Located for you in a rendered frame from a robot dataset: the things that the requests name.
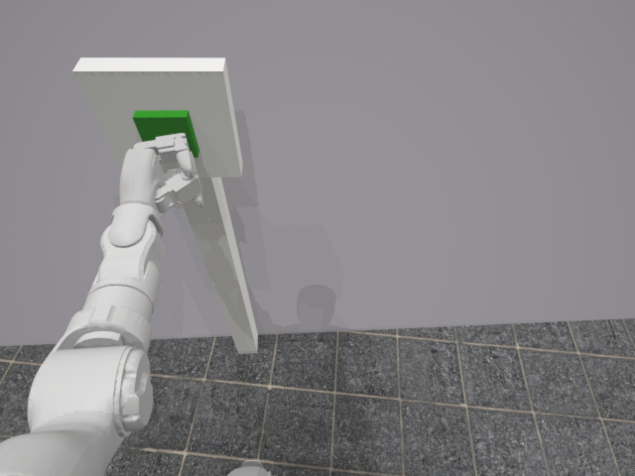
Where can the robot left hand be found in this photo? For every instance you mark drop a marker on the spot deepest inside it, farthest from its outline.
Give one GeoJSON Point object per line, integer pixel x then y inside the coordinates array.
{"type": "Point", "coordinates": [143, 181]}

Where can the panel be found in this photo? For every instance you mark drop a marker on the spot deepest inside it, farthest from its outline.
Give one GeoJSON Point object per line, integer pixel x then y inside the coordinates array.
{"type": "Point", "coordinates": [117, 87]}

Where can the robot left forearm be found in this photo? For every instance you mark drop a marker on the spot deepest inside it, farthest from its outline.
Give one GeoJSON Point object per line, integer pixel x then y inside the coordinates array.
{"type": "Point", "coordinates": [122, 298]}

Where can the left robot shin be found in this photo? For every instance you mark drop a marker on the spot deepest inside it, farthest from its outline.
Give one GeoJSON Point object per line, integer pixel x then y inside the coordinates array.
{"type": "Point", "coordinates": [252, 463]}

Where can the left robot upper arm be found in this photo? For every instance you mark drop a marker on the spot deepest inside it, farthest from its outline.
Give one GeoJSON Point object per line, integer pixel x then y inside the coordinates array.
{"type": "Point", "coordinates": [85, 403]}

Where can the button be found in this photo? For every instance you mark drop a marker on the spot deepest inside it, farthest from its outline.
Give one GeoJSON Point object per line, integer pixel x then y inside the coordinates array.
{"type": "Point", "coordinates": [155, 123]}

